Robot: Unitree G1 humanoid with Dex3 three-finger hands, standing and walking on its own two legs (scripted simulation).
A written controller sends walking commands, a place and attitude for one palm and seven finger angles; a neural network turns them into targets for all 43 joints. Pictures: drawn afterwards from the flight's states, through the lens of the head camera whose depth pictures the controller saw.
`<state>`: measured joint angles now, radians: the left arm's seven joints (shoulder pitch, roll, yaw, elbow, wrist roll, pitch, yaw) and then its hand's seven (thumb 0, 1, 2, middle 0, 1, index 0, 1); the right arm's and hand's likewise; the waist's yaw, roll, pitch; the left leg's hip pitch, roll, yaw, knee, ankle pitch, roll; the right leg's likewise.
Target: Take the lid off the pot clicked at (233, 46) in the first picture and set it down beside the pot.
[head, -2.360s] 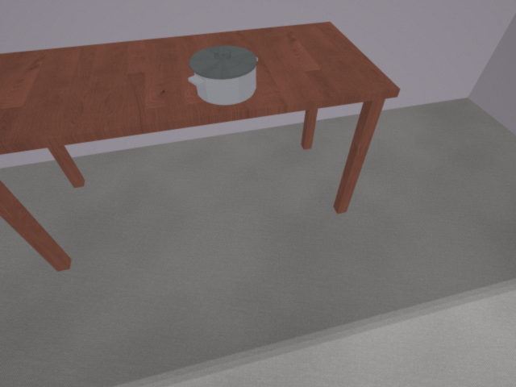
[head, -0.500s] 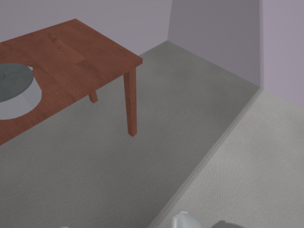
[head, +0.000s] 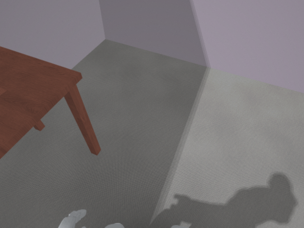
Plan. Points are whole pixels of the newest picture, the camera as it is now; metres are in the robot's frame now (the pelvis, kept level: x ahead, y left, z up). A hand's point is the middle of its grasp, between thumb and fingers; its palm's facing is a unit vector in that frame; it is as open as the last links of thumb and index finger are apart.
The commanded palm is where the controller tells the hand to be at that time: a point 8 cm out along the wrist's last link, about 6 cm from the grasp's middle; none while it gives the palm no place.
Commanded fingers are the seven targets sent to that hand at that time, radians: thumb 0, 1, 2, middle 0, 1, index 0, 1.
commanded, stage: walk to a spot facing it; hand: left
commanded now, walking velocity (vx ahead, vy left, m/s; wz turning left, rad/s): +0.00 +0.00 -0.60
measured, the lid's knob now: out of the picture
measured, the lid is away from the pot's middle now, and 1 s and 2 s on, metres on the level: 0.00 0.00 0.00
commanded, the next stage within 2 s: turn to face it in 1.52 s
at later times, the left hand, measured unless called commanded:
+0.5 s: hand (95, 221) +0.16 +0.17 -0.15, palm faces -0.27 -0.92 -0.27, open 7.4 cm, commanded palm none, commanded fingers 0.00 0.90 0.90 -0.20 -0.30 -0.20 -0.30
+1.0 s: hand (105, 195) +0.23 +0.15 -0.15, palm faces -0.54 -0.82 -0.20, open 7.4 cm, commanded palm none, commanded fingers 0.00 0.90 0.90 -0.20 -0.30 -0.20 -0.30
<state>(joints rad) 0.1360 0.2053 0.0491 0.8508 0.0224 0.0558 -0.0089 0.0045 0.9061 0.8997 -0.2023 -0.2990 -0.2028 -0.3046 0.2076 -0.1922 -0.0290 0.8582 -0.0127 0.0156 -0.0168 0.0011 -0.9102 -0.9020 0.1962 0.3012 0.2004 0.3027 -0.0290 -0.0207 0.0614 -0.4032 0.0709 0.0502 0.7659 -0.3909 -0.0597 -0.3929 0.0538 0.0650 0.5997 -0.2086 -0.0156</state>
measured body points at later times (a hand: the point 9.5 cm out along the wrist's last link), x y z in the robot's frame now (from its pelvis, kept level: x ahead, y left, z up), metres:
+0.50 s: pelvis +0.02 -0.01 +0.00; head +0.05 -0.04 +0.44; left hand +0.18 +0.22 -0.13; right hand -0.02 -0.27 -0.16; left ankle +0.03 +0.13 -0.69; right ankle +0.00 -0.11 -0.73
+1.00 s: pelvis +0.04 +0.03 +0.02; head +0.08 +0.04 +0.47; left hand +0.26 +0.20 -0.13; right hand -0.04 -0.22 -0.10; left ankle +0.10 +0.11 -0.72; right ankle -0.06 -0.08 -0.64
